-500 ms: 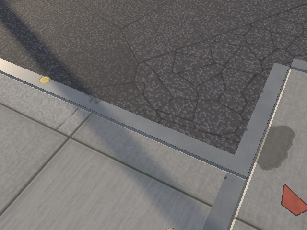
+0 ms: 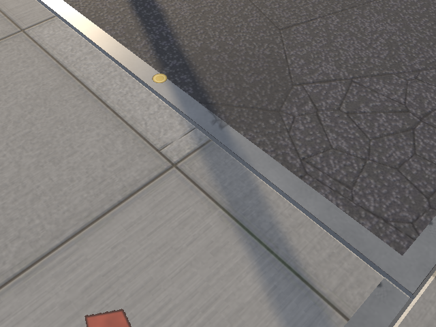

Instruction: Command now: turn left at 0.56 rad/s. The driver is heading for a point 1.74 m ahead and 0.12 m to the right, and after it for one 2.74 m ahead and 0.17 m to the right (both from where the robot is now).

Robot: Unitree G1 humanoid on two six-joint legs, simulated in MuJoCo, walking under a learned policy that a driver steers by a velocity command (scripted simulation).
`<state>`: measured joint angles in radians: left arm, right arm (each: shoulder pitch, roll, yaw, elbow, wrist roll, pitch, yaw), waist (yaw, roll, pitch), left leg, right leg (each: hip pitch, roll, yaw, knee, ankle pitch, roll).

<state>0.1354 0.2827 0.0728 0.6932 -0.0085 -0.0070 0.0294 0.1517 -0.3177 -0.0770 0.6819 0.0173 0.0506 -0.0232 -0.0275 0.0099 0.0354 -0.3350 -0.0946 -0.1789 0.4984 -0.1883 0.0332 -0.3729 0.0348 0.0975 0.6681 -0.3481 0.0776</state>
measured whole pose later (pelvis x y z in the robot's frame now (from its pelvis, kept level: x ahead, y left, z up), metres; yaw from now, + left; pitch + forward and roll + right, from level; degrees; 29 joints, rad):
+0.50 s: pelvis +0.00 +0.01 +0.00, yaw +10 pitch +0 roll +0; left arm 0.21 0.27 0.04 0.74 0.02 -0.01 0.01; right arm 0.19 -0.23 -0.03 0.70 -0.02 0.04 0.00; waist 0.03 -0.04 0.02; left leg -0.22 -0.03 -0.03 0.51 -0.29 0.02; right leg -0.24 -0.06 0.00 0.52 -0.27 0.05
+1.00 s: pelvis +0.01 +0.02 +0.00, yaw +10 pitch -1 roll +0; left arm 0.21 0.27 0.04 0.92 0.01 0.00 0.04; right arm 0.20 -0.24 -0.03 0.85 -0.01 0.02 -0.01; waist 0.01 0.00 0.03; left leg -0.16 -0.04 -0.03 0.49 -0.30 0.03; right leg -0.16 -0.07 -0.01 0.46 -0.27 0.07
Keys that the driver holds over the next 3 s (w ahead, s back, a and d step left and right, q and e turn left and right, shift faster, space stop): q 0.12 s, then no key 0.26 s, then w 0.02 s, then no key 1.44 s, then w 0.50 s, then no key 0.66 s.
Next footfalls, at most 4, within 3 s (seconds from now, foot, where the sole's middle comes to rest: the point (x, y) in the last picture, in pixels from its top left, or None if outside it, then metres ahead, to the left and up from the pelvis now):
0.06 right None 0.06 -0.13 -0.77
0.40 left None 0.01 0.13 -0.77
2.52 left None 0.39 0.15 -0.77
2.86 right None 0.41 -0.08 -0.77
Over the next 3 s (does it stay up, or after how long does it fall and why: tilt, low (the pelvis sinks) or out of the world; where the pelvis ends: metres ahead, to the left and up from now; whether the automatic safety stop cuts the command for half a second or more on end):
stays up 0.34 0.04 0.00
